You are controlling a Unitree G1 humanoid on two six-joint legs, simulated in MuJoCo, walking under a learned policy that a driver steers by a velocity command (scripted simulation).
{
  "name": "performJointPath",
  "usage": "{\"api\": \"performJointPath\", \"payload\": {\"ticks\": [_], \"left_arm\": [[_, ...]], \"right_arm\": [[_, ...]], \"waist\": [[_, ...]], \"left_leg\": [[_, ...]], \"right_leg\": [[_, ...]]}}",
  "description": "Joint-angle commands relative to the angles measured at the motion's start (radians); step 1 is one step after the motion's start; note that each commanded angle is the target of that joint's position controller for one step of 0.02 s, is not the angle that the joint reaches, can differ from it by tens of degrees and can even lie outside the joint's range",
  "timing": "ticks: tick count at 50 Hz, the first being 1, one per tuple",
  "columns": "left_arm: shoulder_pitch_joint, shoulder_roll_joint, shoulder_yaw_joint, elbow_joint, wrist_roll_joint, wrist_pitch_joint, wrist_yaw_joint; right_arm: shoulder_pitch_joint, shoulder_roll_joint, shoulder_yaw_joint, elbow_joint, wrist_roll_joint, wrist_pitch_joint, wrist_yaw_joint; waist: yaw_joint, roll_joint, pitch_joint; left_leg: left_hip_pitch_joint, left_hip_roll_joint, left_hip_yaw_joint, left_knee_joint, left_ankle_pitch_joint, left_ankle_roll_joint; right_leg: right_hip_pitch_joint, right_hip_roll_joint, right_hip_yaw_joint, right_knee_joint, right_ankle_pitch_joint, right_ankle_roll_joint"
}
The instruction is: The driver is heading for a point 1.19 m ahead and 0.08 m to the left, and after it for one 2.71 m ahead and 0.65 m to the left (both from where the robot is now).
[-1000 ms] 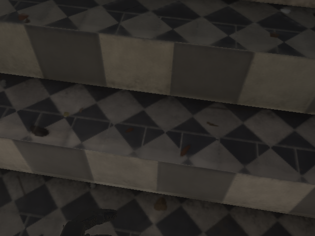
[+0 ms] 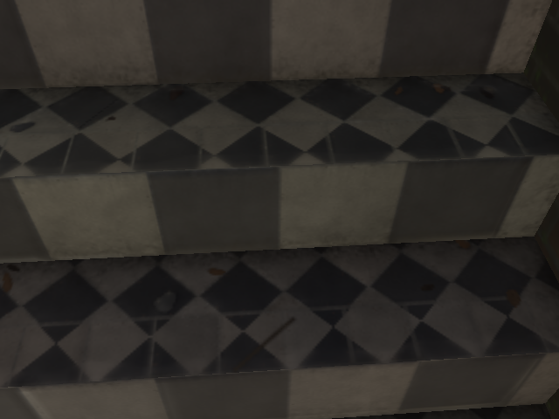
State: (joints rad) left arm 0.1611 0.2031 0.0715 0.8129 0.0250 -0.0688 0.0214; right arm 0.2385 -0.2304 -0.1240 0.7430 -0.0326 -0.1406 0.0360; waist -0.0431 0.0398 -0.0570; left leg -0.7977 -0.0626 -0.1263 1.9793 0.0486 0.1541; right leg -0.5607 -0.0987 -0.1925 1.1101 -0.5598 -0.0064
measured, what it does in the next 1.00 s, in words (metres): climbs: left foot 0.21 m higher, then right foot 0.20 m higher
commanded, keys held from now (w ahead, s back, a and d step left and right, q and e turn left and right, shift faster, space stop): w+q+shift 0.32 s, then w+e+shift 0.68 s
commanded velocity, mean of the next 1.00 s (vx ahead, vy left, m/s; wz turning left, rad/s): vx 1.00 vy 0.00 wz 0.05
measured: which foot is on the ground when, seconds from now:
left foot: up 0.00-0.24, down 0.26-0.64, up 0.66-0.94, down 0.96-1.00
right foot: down 0.00-0.26, up 0.28-0.64, down 0.66-0.98, up 1.00-1.00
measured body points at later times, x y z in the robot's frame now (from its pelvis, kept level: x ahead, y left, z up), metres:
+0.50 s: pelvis +0.33 +0.05 +0.28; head +0.33 +0.06 +0.73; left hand +0.56 +0.28 +0.28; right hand +0.40 -0.19 +0.14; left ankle +0.27 +0.07 -0.45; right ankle +0.41 -0.06 -0.07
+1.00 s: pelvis +0.63 +0.11 +0.55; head +0.68 +0.12 +0.99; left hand +0.60 +0.36 +0.40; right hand +0.96 +0.02 +0.57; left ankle +0.75 +0.23 -0.04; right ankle +0.51 +0.03 -0.17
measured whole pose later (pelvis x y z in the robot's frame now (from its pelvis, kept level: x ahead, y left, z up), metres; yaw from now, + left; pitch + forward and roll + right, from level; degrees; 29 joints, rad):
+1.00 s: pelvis +0.63 +0.11 +0.55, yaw +0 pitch +8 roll +3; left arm 0.43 0.22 0.09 0.96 -0.04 -0.14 0.00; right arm -0.19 0.00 0.13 0.41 -0.03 -0.10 -0.03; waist 0.04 -0.09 -0.02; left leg -1.03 0.01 0.07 1.37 -0.51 0.07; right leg -0.26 0.12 0.19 0.64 0.08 -0.19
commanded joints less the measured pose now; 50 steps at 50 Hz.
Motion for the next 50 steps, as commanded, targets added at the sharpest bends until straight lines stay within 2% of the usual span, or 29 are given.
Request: {"api": "performJointPath", "payload": {"ticks": [1,5,8,10,11,12,13,14,15,16,19,23,26,28,29,31,32,33,34,35,37,38,40,44,45,46,48,49,50], "left_arm": [[0.108,-0.072,-0.025,0.132,0.024,-0.074,-0.014],[0.106,0.019,-0.031,0.165,0.034,-0.115,-0.027],[0.215,0.057,-0.022,0.195,-0.008,-0.102,-0.011],[0.215,0.284,0.008,0.079,-0.107,-0.094,0.054],[0.134,0.431,0.036,0.015,-0.102,-0.097,0.050],[0.010,0.459,0.064,-0.048,-0.121,-0.096,0.005],[0.041,0.366,0.056,-0.090,-0.106,-0.088,-0.029],[0.024,0.204,0.040,-0.118,-0.046,-0.079,-0.064],[-0.020,0.122,0.012,-0.269,0.026,-0.080,-0.098],[-0.051,0.056,-0.011,-0.360,0.080,-0.099,-0.094],[-0.080,-0.136,-0.110,-0.381,0.066,-0.095,-0.019],[-0.238,-0.158,-0.129,-0.384,-0.005,-0.026,0.018],[-0.378,-0.133,-0.156,-0.472,-0.048,-0.002,0.026],[-0.112,-0.014,-0.118,-0.311,-0.039,0.021,0.007],[-0.036,0.023,-0.107,-0.308,-0.034,0.025,0.007],[0.059,0.112,-0.077,-0.250,-0.058,0.051,0.017],[0.191,0.161,-0.069,-0.199,-0.083,0.052,0.008],[0.073,0.178,-0.041,-0.136,-0.122,0.037,0.005],[0.060,0.110,-0.019,-0.059,-0.092,0.043,0.009],[0.115,0.110,-0.024,-0.056,-0.031,0.016,0.023],[0.216,0.035,-0.027,0.018,0.046,0.006,0.031],[0.184,0.010,-0.028,0.022,0.041,-0.014,0.026],[0.078,0.006,-0.036,0.003,-0.004,-0.039,0.004],[0.235,0.100,-0.002,0.116,-0.031,-0.074,-0.009],[0.277,0.132,0.020,0.121,-0.035,-0.057,0.010],[0.270,0.130,0.021,0.095,-0.091,-0.052,0.028],[0.131,0.348,0.087,0.008,-0.083,-0.110,-0.005],[0.121,0.285,0.087,-0.025,-0.072,-0.144,-0.043],[0.072,0.167,0.056,-0.084,-0.049,-0.152,-0.073]], "right_arm": [[-0.162,0.224,0.120,-0.189,0.007,0.026,-0.011],[-0.304,0.137,0.099,-0.284,0.043,0.122,-0.076],[-0.489,0.096,0.120,-0.354,0.033,0.160,-0.079],[-0.226,-0.016,0.104,-0.248,0.050,0.196,-0.022],[0.076,-0.065,0.065,-0.162,0.072,0.211,-0.043],[0.253,-0.117,0.047,-0.166,0.047,0.199,-0.051],[0.182,-0.179,0.024,-0.173,0.028,0.186,-0.034],[-0.017,-0.185,-0.002,-0.174,0.062,0.166,-0.010],[-0.163,-0.220,-0.002,-0.189,0.031,0.172,-0.028],[-0.214,-0.203,0.006,-0.208,0.003,0.168,-0.052],[0.026,-0.106,0.043,0.036,-0.021,0.078,-0.047],[0.157,0.007,0.087,0.206,-0.033,0.017,-0.007],[0.154,-0.008,0.107,0.268,0.022,0.022,-0.022],[0.059,-0.027,0.114,0.211,0.078,0.022,-0.060],[0.029,-0.209,0.063,0.153,0.122,-0.010,-0.084],[0.001,-0.351,0.009,0.108,0.164,-0.022,-0.112],[-0.018,-0.335,0.000,0.075,0.126,-0.027,-0.100],[-0.021,-0.276,-0.005,-0.010,0.093,-0.026,-0.081],[-0.066,-0.083,0.054,-0.045,-0.077,-0.037,-0.055],[-0.112,0.083,0.109,-0.174,-0.096,-0.059,-0.049],[-0.256,0.185,0.167,-0.299,-0.080,-0.039,-0.016],[-0.270,0.233,0.196,-0.317,-0.087,-0.027,-0.021],[-0.234,0.147,0.194,-0.312,-0.045,0.010,-0.041],[-0.541,0.146,0.220,-0.506,-0.045,0.044,-0.083],[-0.596,0.124,0.220,-0.541,-0.034,0.036,-0.084],[-0.464,0.125,0.232,-0.481,0.020,0.035,-0.076],[0.021,-0.027,0.123,-0.325,0.032,0.066,-0.090],[0.149,-0.154,0.067,-0.266,0.005,0.049,-0.081],[0.156,-0.220,0.047,-0.232,-0.001,0.048,-0.092]], "waist": [[0.000,-0.087,0.131],[-0.069,-0.032,0.271],[-0.064,0.050,0.249],[-0.129,0.001,-0.066],[-0.282,-0.092,-0.307],[-0.329,-0.258,-0.412],[-0.245,-0.282,-0.416],[-0.133,-0.109,-0.237],[-0.023,0.175,-0.278],[0.027,0.067,-0.304],[0.075,-0.142,0.061],[0.055,-0.044,0.143],[0.100,-0.046,0.183],[0.192,0.029,-0.070],[0.240,0.064,-0.193],[0.316,-0.006,-0.374],[0.328,-0.016,-0.420],[0.246,-0.300,-0.424],[0.164,-0.230,-0.215],[0.121,-0.122,-0.160],[0.063,0.052,-0.032],[0.016,0.074,0.061],[-0.050,0.134,0.180],[0.030,-0.016,0.188],[0.061,-0.044,0.110],[0.018,-0.025,-0.072],[-0.248,-0.052,-0.510],[-0.243,0.072,-0.628],[-0.209,0.378,-0.725]], "left_leg": [[-0.529,0.048,-0.050,0.426,-0.227,0.027],[-0.673,0.009,-0.002,0.513,-0.507,0.031],[-0.391,0.011,0.243,-0.148,-0.497,0.054],[0.399,-0.107,0.443,-0.491,-0.433,0.010],[0.644,-0.149,0.422,-0.364,-0.396,0.001],[0.632,-0.095,0.323,-0.596,-0.486,0.017],[0.632,-0.150,0.187,-0.870,-0.625,0.034],[0.569,-0.113,-0.083,-1.178,-0.533,0.130],[0.670,0.035,-0.761,-1.510,-0.739,0.225],[0.715,0.120,-0.851,-1.652,-0.830,0.200],[0.523,0.137,-0.527,-1.588,-0.364,0.004],[0.463,0.162,-0.154,-1.672,-0.026,-0.012],[0.217,0.140,0.085,-1.970,0.137,-0.098],[0.304,0.145,0.264,-1.917,1.330,-0.062],[0.394,0.212,0.243,-1.827,1.811,-0.019],[0.659,0.270,0.167,-1.396,2.116,-0.031],[0.813,0.262,0.143,-1.101,1.941,-0.035],[0.481,0.002,0.151,-0.520,0.805,-0.197],[0.100,-0.090,0.077,0.008,-0.101,-0.196],[-0.261,-0.123,-0.030,0.351,-0.232,-0.178],[-0.585,-0.036,-0.016,0.495,-0.290,-0.068],[-0.648,-0.006,-0.017,0.584,-0.275,-0.039],[-0.434,0.063,0.072,0.246,-0.214,-0.062],[-0.356,0.136,0.166,-0.094,-0.581,-0.051],[-0.143,0.133,0.197,-0.337,-0.604,-0.038],[0.451,0.040,0.251,-0.675,-0.651,-0.018],[0.833,0.000,0.171,-0.739,-0.541,-0.027],[0.944,0.171,-0.155,-1.010,-0.751,0.041],[1.063,0.433,-0.669,-1.310,-0.844,0.185]], "right_leg": [[0.265,-0.272,0.375,-0.726,0.345,-0.141],[0.259,-0.284,0.113,-0.974,0.428,-0.111],[0.184,-0.091,-0.154,-1.088,0.764,-0.044],[0.116,-0.101,-0.161,-0.998,1.804,-0.174],[0.230,-0.168,-0.116,-0.687,2.458,-0.198],[0.437,-0.204,-0.043,-0.422,2.478,-0.187],[0.497,-0.191,0.017,-0.144,2.268,-0.174],[0.252,-0.027,0.107,0.234,1.042,-0.097],[-0.219,0.182,0.249,0.771,0.514,-0.031],[-0.378,0.169,0.348,1.078,0.533,-0.047],[-0.673,0.084,0.318,1.264,0.431,-0.108],[-0.849,0.126,0.205,1.456,0.130,-0.154],[-0.518,0.127,0.130,0.830,0.215,-0.170],[-0.026,0.196,-0.060,0.691,0.239,-0.176],[0.113,0.217,-0.116,0.508,0.182,-0.133],[0.219,0.263,-0.054,0.184,0.142,-0.114],[0.222,0.266,0.044,-0.175,0.087,-0.139],[0.451,0.208,0.317,-0.405,0.175,-0.269],[0.449,0.179,0.466,-0.479,0.345,-0.345],[0.608,0.062,0.614,-0.398,0.993,-0.408],[0.555,-0.002,0.822,-0.640,0.356,-0.372],[0.461,0.007,0.759,-0.683,0.358,-0.312],[0.101,0.071,0.537,-0.787,0.420,-0.214],[0.022,0.079,0.512,-1.006,0.627,-0.252],[0.024,0.082,0.482,-1.072,0.813,-0.269],[-0.150,0.075,0.434,-1.085,1.261,-0.302],[0.112,-0.039,0.489,-0.530,2.440,-0.282],[0.095,0.058,0.511,-0.162,2.180,-0.231],[-0.129,0.268,0.449,0.380,1.005,-0.161]]}}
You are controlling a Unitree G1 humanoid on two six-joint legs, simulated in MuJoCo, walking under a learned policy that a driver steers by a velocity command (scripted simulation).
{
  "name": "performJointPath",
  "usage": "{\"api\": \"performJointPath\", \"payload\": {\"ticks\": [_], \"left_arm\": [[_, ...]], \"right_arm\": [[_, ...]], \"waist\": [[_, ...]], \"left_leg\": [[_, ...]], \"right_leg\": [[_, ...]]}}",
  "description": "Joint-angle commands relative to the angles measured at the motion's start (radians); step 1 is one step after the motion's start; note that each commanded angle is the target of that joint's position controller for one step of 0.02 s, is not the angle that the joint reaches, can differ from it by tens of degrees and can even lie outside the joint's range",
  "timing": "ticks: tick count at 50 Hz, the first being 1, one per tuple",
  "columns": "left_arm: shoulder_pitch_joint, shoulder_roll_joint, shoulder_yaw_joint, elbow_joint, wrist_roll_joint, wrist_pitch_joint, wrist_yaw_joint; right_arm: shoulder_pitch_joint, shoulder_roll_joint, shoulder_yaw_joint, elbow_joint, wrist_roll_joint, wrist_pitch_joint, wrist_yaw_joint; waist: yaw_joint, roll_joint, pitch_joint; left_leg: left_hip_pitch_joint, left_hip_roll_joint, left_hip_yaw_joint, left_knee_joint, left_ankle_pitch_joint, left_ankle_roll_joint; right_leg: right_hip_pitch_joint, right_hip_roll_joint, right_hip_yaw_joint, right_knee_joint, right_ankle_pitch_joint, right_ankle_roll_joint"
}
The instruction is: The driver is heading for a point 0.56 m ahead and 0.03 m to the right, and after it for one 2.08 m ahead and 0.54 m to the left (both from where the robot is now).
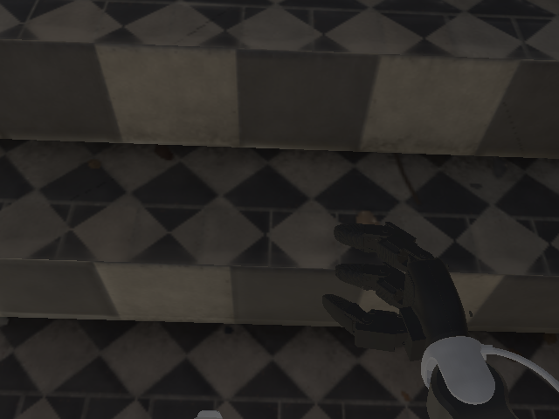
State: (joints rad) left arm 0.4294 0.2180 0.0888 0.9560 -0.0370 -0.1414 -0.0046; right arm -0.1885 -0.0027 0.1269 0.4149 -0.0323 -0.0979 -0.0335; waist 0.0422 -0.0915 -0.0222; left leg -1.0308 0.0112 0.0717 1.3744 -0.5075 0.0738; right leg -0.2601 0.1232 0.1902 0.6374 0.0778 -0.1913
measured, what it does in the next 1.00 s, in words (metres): climbs: right foot 0.20 m higher, then left foot 0.21 m higher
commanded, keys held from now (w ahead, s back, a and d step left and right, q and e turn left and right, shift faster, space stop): w+e+shift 0.26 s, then w+q+shift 0.38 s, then q+shift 0.36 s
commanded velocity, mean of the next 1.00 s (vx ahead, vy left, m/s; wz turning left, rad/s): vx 0.80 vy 0.02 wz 0.05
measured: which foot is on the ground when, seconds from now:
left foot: down 0.00-0.46, up 0.48-0.90, down 0.92-1.00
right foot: up 0.00-0.40, down 0.42-0.92, up 0.94-1.00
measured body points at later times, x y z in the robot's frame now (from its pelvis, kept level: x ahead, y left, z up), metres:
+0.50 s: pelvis +0.26 -0.11 +0.21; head +0.31 -0.11 +0.66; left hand +0.55 +0.01 +0.13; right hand +0.18 -0.34 +0.08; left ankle +0.13 +0.13 -0.44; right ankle +0.34 -0.22 -0.38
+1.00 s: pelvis +0.52 -0.16 +0.45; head +0.53 -0.17 +0.90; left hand +0.68 +0.10 +0.38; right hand +0.66 -0.39 +0.33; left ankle +0.57 -0.11 -0.18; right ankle +0.41 -0.30 -0.08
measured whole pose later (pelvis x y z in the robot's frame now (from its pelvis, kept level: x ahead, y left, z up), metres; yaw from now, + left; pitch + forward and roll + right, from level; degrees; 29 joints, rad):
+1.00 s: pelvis +0.52 -0.16 +0.45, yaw +4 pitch +1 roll +3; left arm 0.18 0.24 0.06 0.64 0.04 -0.08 0.00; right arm 0.20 -0.19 -0.06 0.70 -0.02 0.06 -0.03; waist -0.05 0.00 -0.01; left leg -0.71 -0.20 0.09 1.23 -0.55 0.18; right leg -0.57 -0.04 0.07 1.70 -0.09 -0.02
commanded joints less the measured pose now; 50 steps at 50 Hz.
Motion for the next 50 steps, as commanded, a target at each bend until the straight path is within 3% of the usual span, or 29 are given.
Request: {"api": "performJointPath", "payload": {"ticks": [1,2,4,6,9,13,16,18,19,20,21,22,23,24,25,26,27,30,32,35,38,40,42,44,45,46,47,48,50], "left_arm": [[-0.280,0.091,0.020,-0.288,0.113,-0.070,-0.048],[-0.364,-0.003,0.006,-0.358,0.153,-0.039,-0.043],[-0.343,-0.109,-0.048,-0.397,0.133,0.011,-0.033],[-0.279,-0.104,-0.061,-0.387,0.086,0.065,-0.019],[-0.372,-0.079,-0.068,-0.435,0.029,0.109,0.000],[-0.512,-0.070,-0.047,-0.508,0.037,0.153,0.036],[-0.690,-0.078,-0.082,-0.613,0.063,0.169,0.041],[-0.712,-0.043,-0.101,-0.621,0.068,0.171,0.000],[-0.624,-0.067,-0.122,-0.601,0.039,0.170,-0.014],[-0.498,-0.020,-0.094,-0.511,0.021,0.156,-0.013],[-0.179,-0.004,-0.071,-0.453,0.029,0.152,0.001],[0.001,0.103,-0.030,-0.421,0.062,0.146,0.004],[-0.006,0.224,0.013,-0.420,0.117,0.147,0.039],[0.037,0.291,0.049,-0.378,0.120,0.141,0.052],[-0.024,0.275,0.061,-0.344,0.086,0.112,0.031],[-0.118,0.234,0.052,-0.290,0.075,0.084,0.017],[-0.189,0.130,0.033,-0.223,0.062,0.057,0.028],[-0.118,-0.052,-0.026,-0.066,0.081,0.025,0.019],[-0.165,-0.042,-0.039,-0.014,0.089,0.002,-0.004],[-0.058,-0.044,-0.061,0.060,0.067,-0.043,-0.010],[-0.075,0.068,-0.051,0.012,0.045,0.000,0.038],[0.004,0.158,-0.028,-0.021,0.044,0.029,0.079],[-0.060,0.226,-0.015,-0.109,-0.026,0.039,0.120],[-0.228,0.360,0.025,-0.241,-0.063,0.032,0.091],[-0.251,0.347,0.033,-0.282,-0.050,0.029,0.038],[-0.260,0.250,0.025,-0.308,-0.028,0.035,0.004],[-0.332,0.087,-0.011,-0.416,0.037,0.047,-0.041],[-0.266,-0.003,-0.043,-0.499,0.120,0.029,-0.037],[-0.330,-0.047,-0.064,-0.567,0.124,0.030,0.003]], "right_arm": [[0.446,-0.392,-0.204,0.099,0.001,0.026,-0.033],[0.337,-0.307,-0.192,0.156,0.018,0.036,-0.027],[0.329,-0.185,-0.162,0.339,-0.008,0.011,-0.019],[0.323,-0.140,-0.159,0.429,-0.021,-0.020,0.004],[0.321,-0.183,-0.165,0.481,-0.019,-0.060,0.043],[0.420,-0.328,-0.200,0.527,-0.037,-0.099,0.037],[0.588,-0.318,-0.196,0.583,-0.013,-0.106,0.037],[0.598,-0.366,-0.203,0.569,0.026,-0.092,0.020],[0.539,-0.374,-0.199,0.546,0.071,-0.083,0.014],[0.621,-0.399,-0.198,0.550,0.104,-0.076,0.010],[0.643,-0.501,-0.216,0.541,0.096,-0.084,0.029],[0.552,-0.543,-0.243,0.499,0.105,-0.110,0.052],[0.516,-0.472,-0.244,0.423,0.136,-0.121,0.097],[0.368,-0.369,-0.250,0.366,0.083,-0.126,0.115],[0.316,-0.219,-0.227,0.280,0.010,-0.127,0.090],[0.248,-0.089,-0.187,0.202,-0.015,-0.111,0.057],[0.319,-0.072,-0.177,0.204,0.009,-0.096,0.034],[0.423,-0.068,-0.151,0.203,0.014,-0.027,0.038],[0.261,-0.032,-0.128,0.151,0.037,0.013,0.035],[0.162,-0.005,-0.112,0.107,0.054,0.055,-0.011],[0.054,-0.074,-0.120,0.053,0.077,0.097,-0.015],[0.063,-0.105,-0.138,0.081,0.055,0.128,0.001],[0.256,-0.094,-0.133,0.149,0.045,0.137,-0.015],[0.575,-0.222,-0.174,0.208,0.006,0.159,-0.015],[0.576,-0.280,-0.192,0.185,-0.005,0.161,-0.017],[0.483,-0.308,-0.222,0.176,0.011,0.161,-0.004],[0.342,-0.338,-0.246,0.179,0.053,0.153,0.001],[0.227,-0.402,-0.254,0.104,-0.002,0.153,-0.001],[0.245,-0.343,-0.243,0.193,-0.009,0.101,-0.004]], "waist": [[-0.220,0.441,-0.697],[-0.136,0.312,-0.481],[-0.016,0.072,-0.093],[0.056,0.038,0.026],[0.099,0.066,0.128],[0.072,0.142,0.115],[-0.009,0.107,0.119],[-0.052,0.131,0.103],[-0.008,0.164,0.023],[-0.004,0.130,-0.136],[0.113,0.305,-0.327],[0.222,0.354,-0.476],[0.185,0.101,-0.533],[0.229,-0.123,-0.508],[0.185,-0.036,-0.465],[0.084,0.055,-0.365],[-0.016,0.205,-0.187],[-0.112,0.146,-0.052],[-0.127,-0.009,0.034],[-0.135,0.090,0.172],[-0.158,0.065,0.171],[-0.116,-0.007,0.033],[-0.188,-0.098,-0.114],[-0.315,-0.117,-0.354],[-0.294,-0.081,-0.430],[-0.243,0.020,-0.352],[-0.155,0.251,-0.201],[-0.063,0.187,-0.338],[0.017,-0.015,-0.042]], "left_leg": [[1.099,0.360,-0.980,-0.851,-0.396,0.223],[0.938,0.326,-0.816,-0.796,-0.522,0.156],[0.672,0.289,-0.471,-0.822,-0.234,0.079],[0.599,0.293,-0.282,-0.943,0.007,0.047],[0.500,0.305,-0.023,-1.122,0.146,0.002],[0.776,0.360,0.065,-1.258,0.204,0.038],[0.906,0.289,0.126,-1.406,0.284,0.047],[0.887,0.263,0.188,-1.567,0.470,0.105],[0.807,0.233,0.226,-1.540,0.835,0.131],[0.851,0.235,0.170,-1.354,1.500,0.195],[0.977,0.330,0.113,-1.053,2.084,0.214],[0.976,0.323,0.035,-0.735,2.126,0.192],[0.693,0.135,-0.049,-0.382,1.691,0.108],[0.408,-0.092,-0.258,0.117,0.651,0.078],[0.159,-0.151,-0.502,0.588,0.557,0.047],[0.040,-0.112,-0.444,0.810,0.629,0.038],[0.075,-0.081,-0.381,0.831,0.720,0.022],[-0.115,-0.077,-0.290,0.981,0.509,0.030],[-0.252,-0.070,-0.256,0.973,0.436,0.089],[-0.462,-0.089,-0.197,1.146,0.263,0.096],[-0.192,-0.083,0.011,0.658,0.269,0.086],[-0.064,-0.062,0.140,0.550,0.212,0.083],[0.299,-0.103,0.233,0.307,0.097,0.110],[0.671,-0.147,0.124,0.076,-0.035,0.107],[0.808,-0.176,0.045,-0.174,-0.040,0.095],[0.766,-0.205,-0.104,-0.569,-0.011,0.151],[0.813,-0.097,-0.749,-0.709,0.279,0.336],[0.843,0.101,-1.196,-0.975,0.271,0.352],[0.547,0.095,-1.120,-1.029,0.000,0.199]], "right_leg": [[-0.526,0.037,0.037,1.273,0.054,0.056],[-0.684,-0.021,-0.003,1.397,0.065,0.040],[-0.851,-0.067,-0.038,1.508,-0.031,-0.006],[-0.911,-0.082,-0.043,1.615,-0.156,0.013],[-0.920,-0.115,-0.066,1.464,-0.196,0.035],[-1.153,-0.099,-0.083,1.744,-0.385,0.006],[-1.115,-0.144,-0.150,1.367,-0.467,-0.009],[-0.880,-0.172,-0.356,0.969,-0.503,-0.002],[-0.532,-0.166,-0.405,0.691,-0.532,-0.005],[-0.260,-0.049,-0.524,0.641,-0.631,0.041],[-0.039,0.023,-0.477,0.643,-0.699,0.039],[0.103,0.005,-0.232,0.512,-0.651,0.024],[0.205,-0.213,0.360,0.123,-0.983,-0.027],[0.281,-0.335,0.758,-0.324,-1.175,0.033],[0.298,-0.416,0.819,-0.367,-1.200,0.133],[0.176,-0.455,0.758,-0.307,-1.098,0.146],[0.006,-0.423,0.548,-0.211,-0.573,0.168],[0.010,-0.418,0.054,-0.097,0.004,0.108],[-0.100,-0.407,-0.091,-0.277,-0.450,0.092],[-0.093,-0.414,-0.249,-0.415,-0.276,0.139],[-0.226,-0.316,-0.487,-0.590,0.009,0.165],[0.026,-0.317,-0.549,-0.615,0.366,0.119],[0.112,-0.346,-0.580,-0.451,1.393,0.102],[0.210,-0.417,-0.479,-0.049,1.717,0.012],[0.227,-0.437,-0.419,0.207,1.563,0.001],[0.180,-0.338,-0.378,0.532,0.911,0.049],[-0.450,-0.083,-0.231,1.095,-0.224,0.166],[-0.641,-0.026,0.015,1.506,-0.316,0.198],[-0.762,-0.056,0.011,1.662,-0.255,0.182]]}}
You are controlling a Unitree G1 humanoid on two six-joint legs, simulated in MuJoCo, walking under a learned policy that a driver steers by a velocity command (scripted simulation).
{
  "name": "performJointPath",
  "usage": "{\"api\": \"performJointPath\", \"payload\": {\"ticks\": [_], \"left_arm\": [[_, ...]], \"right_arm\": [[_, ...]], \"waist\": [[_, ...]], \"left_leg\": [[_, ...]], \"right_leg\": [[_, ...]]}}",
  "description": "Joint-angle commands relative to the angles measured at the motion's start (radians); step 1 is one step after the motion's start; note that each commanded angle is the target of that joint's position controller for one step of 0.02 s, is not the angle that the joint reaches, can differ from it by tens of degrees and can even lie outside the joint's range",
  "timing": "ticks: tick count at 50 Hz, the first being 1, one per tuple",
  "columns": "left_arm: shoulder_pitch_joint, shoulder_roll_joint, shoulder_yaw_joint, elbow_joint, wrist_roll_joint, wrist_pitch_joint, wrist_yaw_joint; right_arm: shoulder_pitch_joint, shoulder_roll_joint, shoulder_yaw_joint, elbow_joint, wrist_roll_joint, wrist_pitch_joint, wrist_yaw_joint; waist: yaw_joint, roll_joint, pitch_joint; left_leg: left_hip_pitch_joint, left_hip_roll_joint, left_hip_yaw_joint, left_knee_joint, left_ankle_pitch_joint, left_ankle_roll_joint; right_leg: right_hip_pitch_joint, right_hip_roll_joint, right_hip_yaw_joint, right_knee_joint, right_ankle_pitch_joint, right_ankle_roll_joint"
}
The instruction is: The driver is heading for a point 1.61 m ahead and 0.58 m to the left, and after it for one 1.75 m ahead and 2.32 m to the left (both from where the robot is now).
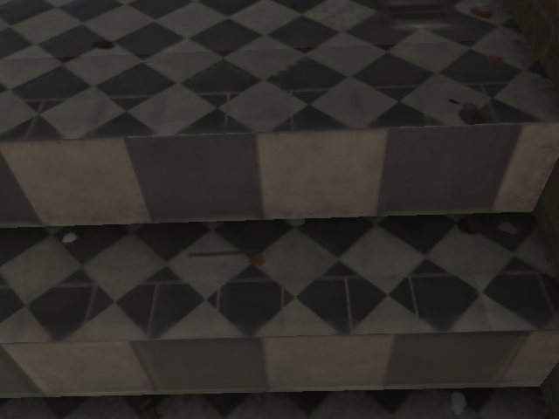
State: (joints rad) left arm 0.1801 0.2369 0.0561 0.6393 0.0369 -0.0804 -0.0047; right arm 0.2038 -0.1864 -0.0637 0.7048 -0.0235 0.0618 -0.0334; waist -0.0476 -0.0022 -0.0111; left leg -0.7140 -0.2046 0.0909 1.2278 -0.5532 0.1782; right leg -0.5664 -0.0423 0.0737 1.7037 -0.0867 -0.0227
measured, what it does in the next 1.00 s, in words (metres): climbs, turning left: right foot 0.20 m higher, then left foot 0.20 m lower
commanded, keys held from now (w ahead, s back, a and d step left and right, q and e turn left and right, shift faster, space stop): q+shift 0.62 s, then e+shift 0.38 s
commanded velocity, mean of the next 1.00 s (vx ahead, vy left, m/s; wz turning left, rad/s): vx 0.06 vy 0.00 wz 0.59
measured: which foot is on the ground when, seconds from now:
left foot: down 0.00-0.36, up 0.38-0.78, down 0.80-1.00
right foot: up 0.00-0.34, down 0.36-0.78, up 0.80-1.00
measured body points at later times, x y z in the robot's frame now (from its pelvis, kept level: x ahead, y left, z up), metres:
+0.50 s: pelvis +0.14 -0.07 +0.20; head +0.18 -0.07 +0.65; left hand +0.28 +0.22 +0.14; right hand +0.41 -0.28 +0.10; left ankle +0.04 -0.01 -0.35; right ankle +0.28 -0.14 -0.42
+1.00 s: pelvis +0.12 -0.03 +0.12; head +0.08 +0.02 +0.56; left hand +0.11 +0.23 -0.02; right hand +0.33 -0.19 +0.04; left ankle +0.08 +0.03 -0.62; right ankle +0.15 -0.16 -0.20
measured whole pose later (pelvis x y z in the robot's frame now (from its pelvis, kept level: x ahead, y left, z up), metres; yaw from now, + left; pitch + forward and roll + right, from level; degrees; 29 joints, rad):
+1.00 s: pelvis +0.12 -0.03 +0.12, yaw +33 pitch +1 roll -3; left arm 0.16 0.16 0.08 0.72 0.01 0.09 0.08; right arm 0.35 -0.18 -0.01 0.67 -0.05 0.01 -0.04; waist 0.03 -0.09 -0.04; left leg -0.25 0.05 0.12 0.50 -0.27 0.06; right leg -0.99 0.10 -0.04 2.46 -0.46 0.06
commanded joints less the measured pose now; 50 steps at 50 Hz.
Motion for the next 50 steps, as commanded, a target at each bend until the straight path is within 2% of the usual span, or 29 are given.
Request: {"api": "performJointPath", "payload": {"ticks": [1,2,4,7,9,11,12,14,17,18,19,20,21,22,24,28,33,34,36,38,40,41,42,43,44,46,47,48,50], "left_arm": [[-0.064,-0.065,-0.048,-0.226,0.044,-0.013,0.032],[-0.091,-0.084,-0.056,-0.242,0.044,0.003,0.061],[-0.152,-0.026,-0.064,-0.255,0.022,0.026,0.073],[-0.341,-0.074,-0.075,-0.297,0.025,0.025,0.096],[-0.453,-0.154,-0.107,-0.369,0.035,0.024,0.089],[-0.473,-0.168,-0.114,-0.389,0.009,0.030,0.089],[-0.522,-0.169,-0.126,-0.423,0.010,0.046,0.091],[-0.451,-0.197,-0.138,-0.404,-0.004,0.074,0.107],[-0.022,-0.084,-0.070,-0.218,-0.055,0.068,0.105],[0.037,0.012,-0.030,-0.176,-0.047,0.059,0.098],[-0.051,0.098,-0.005,-0.186,-0.028,0.085,0.099],[-0.202,0.046,-0.007,-0.218,-0.049,0.091,0.112],[-0.343,-0.041,-0.026,-0.229,-0.064,0.095,0.121],[-0.401,-0.126,-0.046,-0.199,-0.056,0.096,0.128],[-0.412,-0.164,-0.058,-0.167,-0.036,0.122,0.110],[-0.281,-0.077,-0.025,-0.146,-0.029,0.083,0.085],[-0.168,-0.008,-0.001,-0.142,-0.025,0.116,0.063],[-0.158,0.010,0.012,-0.124,-0.022,0.135,0.053],[-0.125,0.025,0.034,-0.094,-0.023,0.161,0.068],[-0.104,0.005,0.037,-0.076,-0.052,0.174,0.066],[-0.077,-0.075,0.028,-0.048,-0.090,0.190,0.060],[-0.158,-0.137,0.020,-0.088,-0.118,0.179,0.058],[-0.085,-0.146,0.033,-0.075,-0.139,0.170,0.065],[-0.096,-0.119,0.032,-0.045,-0.109,0.148,0.087],[-0.140,-0.138,0.022,-0.059,-0.068,0.143,0.113],[-0.155,-0.087,0.002,-0.032,-0.022,0.135,0.111],[-0.165,-0.115,-0.005,-0.057,-0.038,0.132,0.094],[-0.185,-0.093,0.004,-0.057,-0.026,0.141,0.085],[-0.171,-0.058,0.014,-0.051,0.001,0.155,0.064]], "right_arm": [[-0.108,-0.106,-0.033,-0.026,-0.007,-0.089,0.008],[-0.073,-0.123,-0.042,0.011,-0.023,-0.108,0.007],[-0.020,-0.128,-0.038,0.043,0.003,-0.121,0.018],[0.182,-0.184,-0.054,0.116,-0.016,-0.126,0.012],[0.297,-0.210,-0.075,0.155,-0.012,-0.109,0.007],[0.264,-0.246,-0.084,0.119,-0.022,-0.079,-0.003],[0.227,-0.281,-0.096,0.077,-0.001,-0.063,-0.004],[0.135,-0.305,-0.109,0.028,-0.017,-0.046,-0.006],[-0.063,-0.316,-0.129,-0.067,0.017,-0.037,0.028],[-0.053,-0.278,-0.123,-0.087,0.014,-0.063,0.048],[0.030,-0.211,-0.106,-0.136,-0.022,-0.050,0.063],[0.159,-0.175,-0.101,-0.110,-0.059,-0.040,0.071],[0.165,-0.177,-0.099,-0.117,-0.074,-0.001,0.069],[0.160,-0.162,-0.090,-0.137,-0.079,0.049,0.047],[0.065,-0.186,-0.080,-0.175,-0.063,0.084,0.040],[0.013,-0.150,-0.050,-0.197,-0.041,0.063,0.045],[-0.065,-0.153,-0.049,-0.229,-0.002,0.026,0.089],[-0.072,-0.132,-0.035,-0.222,0.028,0.024,0.100],[-0.046,-0.119,-0.030,-0.188,0.028,0.008,0.091],[0.053,-0.096,-0.020,-0.122,0.028,-0.027,0.080],[0.181,-0.128,-0.018,-0.051,-0.005,-0.056,0.094],[0.314,-0.212,-0.003,-0.038,-0.015,-0.076,0.098],[0.328,-0.287,-0.018,-0.046,-0.017,-0.081,0.088],[0.264,-0.306,-0.028,-0.077,-0.039,-0.057,0.079],[0.226,-0.298,-0.028,-0.115,-0.077,-0.043,0.054],[0.243,-0.208,-0.002,-0.094,-0.044,-0.038,0.016],[0.194,-0.166,0.011,-0.110,-0.041,-0.056,-0.009],[0.106,-0.112,0.033,-0.131,-0.026,-0.070,-0.026],[0.027,-0.072,0.043,-0.140,-0.019,-0.095,-0.029]], "waist": [[0.104,-0.085,0.062],[0.109,-0.046,0.098],[0.093,-0.041,0.143],[-0.040,0.075,0.019],[-0.053,0.108,-0.068],[-0.044,0.091,-0.094],[-0.032,0.058,-0.112],[0.030,0.062,-0.159],[0.183,0.112,-0.383],[0.183,-0.095,-0.458],[0.094,-0.406,-0.464],[0.027,-0.354,-0.480],[-0.044,-0.253,-0.341],[-0.105,-0.140,-0.120],[-0.118,-0.071,0.037],[-0.071,-0.009,0.022],[0.010,-0.170,-0.012],[0.035,-0.216,-0.029],[0.068,-0.268,-0.068],[0.038,-0.163,-0.127],[0.003,0.127,-0.105],[-0.046,0.345,-0.088],[-0.002,0.349,-0.172],[0.015,0.207,-0.233],[0.020,0.183,-0.237],[0.027,0.140,-0.111],[0.024,0.217,-0.145],[0.046,0.188,-0.101],[0.080,0.073,-0.050]], "left_leg": [[0.174,0.242,-0.878,-0.782,0.103,0.077],[0.152,0.181,-0.663,-0.762,0.343,0.053],[0.142,0.137,-0.485,-0.778,0.595,0.005],[0.470,0.191,-0.511,-0.783,1.041,0.045],[0.618,0.183,-0.513,-0.795,0.955,0.017],[0.622,0.210,-0.541,-0.839,0.946,0.070],[0.551,0.266,-0.543,-0.980,1.113,0.064],[0.505,0.309,-0.498,-0.996,1.327,0.037],[0.449,0.232,-0.349,-0.689,1.886,-0.055],[0.397,0.141,-0.274,-0.350,1.298,-0.105],[0.209,0.032,-0.225,0.191,0.172,-0.203],[0.185,0.072,-0.271,0.498,0.130,-0.222],[0.131,0.119,-0.237,0.582,0.221,-0.221],[0.058,0.164,-0.212,0.563,0.317,-0.215],[0.060,0.189,-0.173,0.546,0.474,-0.260],[0.081,0.182,-0.104,0.409,0.646,-0.246],[0.182,0.208,-0.053,-0.119,0.516,-0.209],[0.224,0.215,-0.041,-0.279,0.436,-0.200],[0.330,0.254,-0.049,-0.622,0.527,-0.177],[0.568,0.292,-0.031,-0.969,0.922,-0.164],[0.702,0.325,-0.058,-1.057,1.028,-0.211],[0.668,0.431,-0.152,-0.815,1.978,-0.290],[0.846,0.504,-0.179,-0.674,2.153,-0.245],[0.878,0.527,-0.177,-0.655,1.792,-0.161],[0.917,0.523,-0.188,-0.677,1.460,-0.072],[0.968,0.484,-0.116,-0.701,1.359,-0.098],[0.787,0.614,-0.216,-0.836,0.810,-0.035],[0.693,0.610,-0.228,-0.938,0.481,-0.039],[0.564,0.570,-0.193,-0.955,0.384,-0.075]], "right_leg": [[-0.520,0.087,0.094,0.579,-0.128,0.000],[-0.522,0.060,0.066,0.562,-0.112,-0.007],[-0.517,0.031,-0.008,0.336,-0.196,0.011],[-0.784,0.072,-0.109,0.612,-0.448,-0.004],[-0.836,0.040,-0.064,0.480,-0.440,-0.030],[-0.808,0.047,-0.064,0.416,-0.385,-0.028],[-0.606,0.028,-0.083,0.170,-0.383,-0.046],[-0.332,0.020,-0.058,-0.010,-0.420,-0.053],[0.296,0.091,-0.094,-0.531,-0.355,-0.068],[0.431,-0.039,0.109,-0.713,-0.195,-0.111],[0.331,-0.351,0.573,-0.995,0.256,-0.267],[0.235,-0.370,0.721,-1.106,0.118,-0.287],[0.074,-0.337,0.626,-1.106,-0.357,-0.262],[-0.091,-0.315,0.476,-1.046,-0.663,-0.192],[-0.258,-0.250,0.184,-0.960,-0.598,-0.121],[-0.170,-0.310,-0.011,-0.842,-0.447,-0.092],[-0.023,-0.332,-0.063,-0.845,-0.563,-0.032],[0.027,-0.304,-0.074,-0.842,-0.485,-0.031],[0.122,-0.298,-0.087,-0.763,-0.277,-0.024],[0.110,-0.218,-0.151,-0.599,-0.248,-0.007],[0.006,-0.083,-0.225,-0.239,-0.562,0.007],[-0.123,-0.006,-0.286,0.205,-0.866,0.099],[-0.351,0.092,-0.166,0.463,-0.848,0.128],[-0.481,0.128,-0.092,0.648,-0.728,0.115],[-0.637,0.154,-0.048,0.804,-0.665,0.086],[-0.826,0.134,-0.102,0.785,-0.545,0.050],[-0.725,0.090,-0.043,0.817,-0.412,0.069],[-0.708,0.099,-0.026,0.864,-0.353,0.080],[-0.619,0.103,-0.042,0.782,-0.205,0.097]]}}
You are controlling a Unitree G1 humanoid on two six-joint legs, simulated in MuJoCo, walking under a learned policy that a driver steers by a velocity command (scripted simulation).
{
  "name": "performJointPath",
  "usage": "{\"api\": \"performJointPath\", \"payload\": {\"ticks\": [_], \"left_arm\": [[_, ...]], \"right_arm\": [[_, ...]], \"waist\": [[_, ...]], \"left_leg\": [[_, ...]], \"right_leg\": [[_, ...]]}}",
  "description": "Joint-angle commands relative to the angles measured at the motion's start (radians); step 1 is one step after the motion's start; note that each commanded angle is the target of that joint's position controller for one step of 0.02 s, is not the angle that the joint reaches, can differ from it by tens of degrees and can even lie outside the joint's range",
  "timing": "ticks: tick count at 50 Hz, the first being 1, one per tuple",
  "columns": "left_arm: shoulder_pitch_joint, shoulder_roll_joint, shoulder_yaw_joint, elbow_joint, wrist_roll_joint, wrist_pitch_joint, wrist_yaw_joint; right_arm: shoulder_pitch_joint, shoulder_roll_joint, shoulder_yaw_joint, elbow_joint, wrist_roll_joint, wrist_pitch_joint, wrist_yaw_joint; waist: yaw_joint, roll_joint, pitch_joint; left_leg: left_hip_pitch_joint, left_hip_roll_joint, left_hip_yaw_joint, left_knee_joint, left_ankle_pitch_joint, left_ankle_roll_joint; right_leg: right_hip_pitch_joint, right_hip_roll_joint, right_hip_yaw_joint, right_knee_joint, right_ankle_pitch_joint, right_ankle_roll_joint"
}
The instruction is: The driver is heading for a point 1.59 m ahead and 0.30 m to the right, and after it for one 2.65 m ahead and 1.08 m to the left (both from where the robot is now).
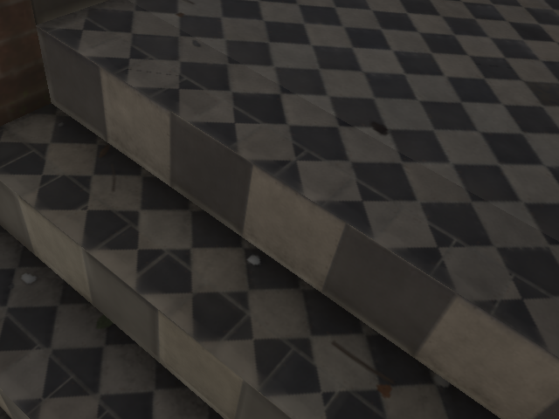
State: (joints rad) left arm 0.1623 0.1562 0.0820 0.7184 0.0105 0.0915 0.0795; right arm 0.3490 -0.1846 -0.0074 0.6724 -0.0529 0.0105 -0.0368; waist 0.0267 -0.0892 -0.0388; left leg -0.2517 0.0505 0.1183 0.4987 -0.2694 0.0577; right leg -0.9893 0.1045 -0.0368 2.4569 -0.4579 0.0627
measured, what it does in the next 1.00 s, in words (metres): walks backwards: right foot, then left foot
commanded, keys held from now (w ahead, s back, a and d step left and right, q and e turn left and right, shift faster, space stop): e+shift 0.40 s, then q+shift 0.60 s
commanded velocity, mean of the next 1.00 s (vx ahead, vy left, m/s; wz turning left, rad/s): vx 0.00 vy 0.00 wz -0.13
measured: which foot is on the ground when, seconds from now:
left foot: down 0.00-0.42, up 0.44-0.66, down 0.68-1.00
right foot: up 0.00-0.40, down 0.42-0.76, up 0.78-0.98, down 1.00-1.00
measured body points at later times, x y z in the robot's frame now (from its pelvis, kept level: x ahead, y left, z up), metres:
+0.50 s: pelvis -0.08 -0.02 -0.05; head -0.09 -0.04 +0.40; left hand +0.17 +0.14 -0.13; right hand -0.05 -0.30 -0.16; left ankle -0.05 +0.10 -0.68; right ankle -0.16 -0.11 -0.74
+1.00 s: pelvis -0.12 +0.02 -0.02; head -0.07 -0.01 +0.43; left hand +0.13 +0.18 -0.09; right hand -0.06 -0.30 -0.14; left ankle -0.03 +0.09 -0.74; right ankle -0.15 -0.08 -0.74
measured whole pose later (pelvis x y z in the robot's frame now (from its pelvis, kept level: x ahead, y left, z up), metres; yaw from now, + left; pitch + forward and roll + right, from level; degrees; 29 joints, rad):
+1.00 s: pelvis -0.12 +0.02 -0.02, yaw -9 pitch +5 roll +0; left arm 0.10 0.14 -0.02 0.53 0.00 0.01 0.08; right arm 0.23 -0.32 -0.13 0.65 -0.02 0.11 -0.01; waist -0.03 0.04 0.01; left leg -0.49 -0.16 -0.13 0.60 -0.21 0.04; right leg -0.37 0.04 0.04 0.65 -0.47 -0.03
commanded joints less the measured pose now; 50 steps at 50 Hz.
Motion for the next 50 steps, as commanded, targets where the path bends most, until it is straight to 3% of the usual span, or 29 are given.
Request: {"api": "performJointPath", "payload": {"ticks": [1,3,4,6,9,13,16,17,19,20,21,22,23,24,26,27,29,31,32,34,36,37,40,42,44,45,47,48,50], "left_arm": [[-0.169,0.029,-0.012,-0.146,0.035,-0.007,-0.025],[-0.154,0.024,-0.013,-0.147,0.036,0.001,-0.033],[-0.130,0.010,-0.016,-0.121,0.002,0.007,-0.055],[-0.115,0.019,-0.013,-0.114,-0.005,0.012,-0.052],[-0.157,0.039,-0.012,-0.138,0.024,0.009,-0.034],[-0.174,0.058,-0.005,-0.145,0.022,-0.010,-0.044],[-0.108,0.046,-0.019,-0.161,-0.003,-0.037,-0.046],[-0.130,0.067,-0.015,-0.185,-0.036,-0.032,-0.041],[-0.022,0.092,-0.010,-0.170,-0.039,-0.022,-0.025],[0.017,0.113,-0.002,-0.132,-0.030,-0.043,-0.025],[0.030,0.137,-0.001,-0.085,-0.008,-0.088,-0.039],[0.091,0.149,-0.011,-0.088,0.007,-0.120,-0.050],[0.058,0.194,-0.006,-0.142,-0.006,-0.135,-0.033],[-0.067,0.199,-0.010,-0.170,-0.021,-0.138,-0.008],[-0.269,0.109,-0.061,-0.161,-0.023,-0.134,-0.015],[-0.351,0.125,-0.065,-0.191,-0.013,-0.140,-0.003],[-0.132,0.104,-0.071,-0.161,0.015,-0.116,0.021],[-0.029,0.150,-0.041,-0.142,0.021,-0.072,0.043],[0.042,0.163,-0.033,-0.139,0.006,-0.066,0.034],[-0.004,0.186,-0.026,-0.156,-0.021,-0.082,0.015],[-0.039,0.147,-0.031,-0.197,-0.045,-0.109,-0.002],[-0.037,0.129,-0.030,-0.205,-0.043,-0.104,0.002],[-0.136,0.060,-0.046,-0.249,-0.050,-0.083,-0.005],[-0.171,-0.004,-0.069,-0.276,-0.036,-0.089,-0.015],[-0.139,-0.010,-0.085,-0.289,-0.005,-0.109,-0.015],[-0.129,-0.003,-0.091,-0.300,0.013,-0.108,-0.023],[-0.060,0.017,-0.089,-0.255,-0.020,-0.095,-0.009],[-0.029,0.036,-0.083,-0.231,-0.010,-0.088,0.005],[0.009,0.117,-0.050,-0.200,-0.012,-0.062,0.022]], "right_arm": [[-0.111,-0.096,-0.018,-0.105,0.022,-0.049,-0.034],[-0.050,-0.110,-0.028,-0.073,0.022,-0.052,-0.032],[-0.079,-0.145,-0.052,-0.066,0.038,-0.041,-0.028],[-0.079,-0.136,-0.054,-0.064,0.031,-0.041,-0.026],[-0.094,-0.182,-0.067,-0.051,0.017,-0.055,-0.048],[-0.120,-0.162,-0.079,-0.075,0.025,-0.050,-0.058],[-0.281,-0.144,-0.065,-0.097,0.016,-0.008,-0.051],[-0.245,-0.158,-0.068,-0.101,0.002,0.013,-0.041],[-0.196,-0.155,-0.075,-0.084,-0.008,0.031,-0.015],[-0.149,-0.110,-0.071,-0.057,-0.006,0.044,0.003],[-0.078,-0.074,-0.065,-0.053,0.003,0.045,0.026],[-0.067,-0.013,-0.053,-0.073,0.003,0.038,0.060],[-0.016,0.026,-0.039,-0.070,0.010,0.026,0.087],[-0.059,0.021,-0.036,-0.080,0.013,0.022,0.088],[-0.155,0.005,-0.036,-0.077,0.026,0.037,0.071],[-0.168,-0.031,-0.040,-0.130,0.052,0.050,0.059],[-0.259,-0.068,-0.037,-0.148,0.083,0.053,0.053],[-0.195,-0.044,-0.038,-0.113,0.089,0.043,0.060],[-0.185,-0.063,-0.046,-0.099,0.089,0.034,0.057],[-0.115,-0.055,-0.056,-0.084,0.061,0.006,0.069],[-0.125,-0.134,-0.093,-0.068,0.021,-0.012,0.055],[-0.083,-0.152,-0.105,-0.053,0.022,-0.007,0.046],[-0.017,-0.213,-0.138,-0.044,0.016,0.033,0.021],[-0.091,-0.231,-0.142,-0.077,-0.006,0.049,0.013],[-0.161,-0.222,-0.132,-0.106,-0.027,0.081,-0.012],[-0.167,-0.229,-0.133,-0.107,-0.017,0.084,-0.021],[-0.151,-0.211,-0.131,-0.099,0.006,0.106,-0.002],[-0.125,-0.197,-0.130,-0.088,0.030,0.107,0.014],[-0.102,-0.217,-0.146,-0.056,0.068,0.076,0.058]], "waist": [[-0.004,0.118,-0.030],[-0.017,0.141,-0.018],[-0.015,0.155,0.011],[-0.013,0.173,-0.011],[-0.009,0.150,-0.003],[-0.024,0.170,-0.033],[0.046,0.203,-0.040],[0.025,0.273,-0.049],[0.013,0.320,-0.070],[0.005,0.179,-0.085],[-0.029,-0.029,-0.051],[-0.054,-0.196,-0.014],[-0.043,-0.223,-0.170],[-0.058,-0.192,-0.205],[-0.135,-0.072,-0.048],[-0.177,-0.139,0.035],[-0.041,-0.084,0.095],[-0.014,-0.141,0.067],[0.027,-0.098,0.027],[-0.033,-0.114,-0.039],[-0.019,0.111,-0.100],[-0.034,0.207,-0.117],[-0.111,0.320,-0.132],[-0.099,0.266,-0.140],[-0.044,0.120,-0.083],[-0.011,0.140,-0.054],[-0.020,0.196,-0.033],[-0.056,0.191,-0.067],[-0.031,0.069,-0.065]], "left_leg": [[0.105,0.310,-0.196,-0.214,0.127,0.030],[0.110,0.290,-0.161,-0.194,0.143,0.017],[0.083,0.255,-0.083,-0.158,0.212,0.030],[0.046,0.266,-0.049,-0.132,0.314,0.076],[0.056,0.316,-0.028,-0.166,0.313,0.151],[0.111,0.338,0.005,-0.153,0.163,0.172],[-0.042,0.263,0.191,-0.099,0.055,0.082],[-0.035,0.280,0.194,-0.107,0.010,0.097],[0.015,0.342,0.135,-0.001,0.156,0.117],[0.046,0.296,0.182,0.217,0.201,0.085],[-0.073,0.212,0.174,0.436,-0.122,0.029],[-0.408,0.117,0.126,0.762,-0.296,-0.046],[-0.414,0.057,-0.070,1.002,-0.187,-0.116],[-0.362,0.047,-0.131,1.124,-0.065,-0.128],[-0.331,0.058,-0.176,1.157,0.028,-0.117],[-0.325,0.042,-0.206,0.898,0.008,-0.089],[-0.419,-0.022,-0.114,0.433,-0.306,-0.047],[-0.358,-0.045,-0.058,0.186,-0.301,-0.023],[-0.299,-0.093,-0.006,0.221,-0.321,-0.027],[-0.193,-0.062,-0.049,0.067,-0.020,0.002],[-0.149,-0.010,-0.230,0.179,0.448,0.057],[-0.080,0.031,-0.304,0.166,0.606,0.083],[-0.019,0.115,-0.542,-0.016,0.548,0.205],[-0.051,0.122,-0.649,-0.048,0.483,0.297],[-0.095,0.062,-0.555,-0.121,0.219,0.206],[-0.108,0.053,-0.571,-0.132,0.201,0.149],[-0.100,-0.025,-0.477,-0.175,0.150,0.076],[-0.082,-0.014,-0.460,-0.130,0.133,0.070],[-0.346,-0.112,-0.370,0.202,-0.226,-0.044]], "right_leg": [[-0.183,-0.037,0.067,0.009,0.191,0.007],[-0.194,-0.031,0.048,0.015,0.192,-0.007],[-0.158,-0.028,0.052,-0.064,0.232,-0.009],[-0.070,-0.039,0.015,-0.093,0.255,-0.008],[-0.023,-0.084,0.001,-0.174,0.173,-0.009],[0.052,-0.126,0.022,-0.390,0.153,-0.014],[0.429,-0.210,-0.015,-1.261,0.282,-0.052],[0.511,-0.220,-0.040,-1.493,0.165,-0.091],[0.595,-0.209,-0.101,-1.618,0.065,-0.123],[0.626,-0.145,-0.084,-1.773,0.049,-0.131],[0.656,-0.106,0.021,-1.889,0.203,-0.141],[0.737,-0.292,0.361,-1.816,0.853,-0.196],[0.776,-0.432,0.566,-1.934,1.080,-0.306],[0.617,-0.463,0.634,-2.091,0.638,-0.333],[0.476,-0.377,0.375,-2.083,0.320,-0.298],[0.441,-0.346,0.298,-2.013,0.203,-0.285],[0.705,-0.348,0.254,-2.019,0.193,-0.258],[0.833,-0.354,0.206,-1.940,0.341,-0.258],[0.861,-0.427,0.236,-1.949,0.770,-0.256],[0.863,-0.422,0.131,-1.827,0.966,-0.197],[0.751,-0.326,-0.006,-1.663,0.612,-0.111],[0.670,-0.298,-0.052,-1.610,0.447,-0.076],[0.462,-0.116,-0.099,-1.327,0.000,-0.024],[0.363,-0.085,0.089,-0.928,-0.133,-0.045],[0.330,-0.093,0.127,-1.071,-0.065,-0.049],[0.383,-0.115,0.172,-1.311,-0.136,-0.078],[0.589,-0.054,0.075,-1.814,-0.249,-0.080],[0.659,0.017,-0.021,-1.928,-0.196,-0.077],[0.923,-0.172,0.151,-2.111,0.119,-0.150]]}}
Velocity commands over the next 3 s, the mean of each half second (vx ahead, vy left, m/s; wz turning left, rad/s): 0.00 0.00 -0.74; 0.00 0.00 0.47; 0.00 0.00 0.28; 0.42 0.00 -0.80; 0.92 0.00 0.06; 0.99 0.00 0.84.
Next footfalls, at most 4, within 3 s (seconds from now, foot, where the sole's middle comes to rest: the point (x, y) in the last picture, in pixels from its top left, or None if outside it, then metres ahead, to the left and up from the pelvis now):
0.42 right None -0.12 -0.13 -0.78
0.68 left None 0.00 0.07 -0.78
1.00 right None -0.11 -0.09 -0.78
1.32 left None -0.03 0.19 -0.78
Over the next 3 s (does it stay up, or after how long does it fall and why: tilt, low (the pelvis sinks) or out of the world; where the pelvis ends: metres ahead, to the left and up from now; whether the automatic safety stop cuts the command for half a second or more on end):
stays up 0.29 0.10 0.19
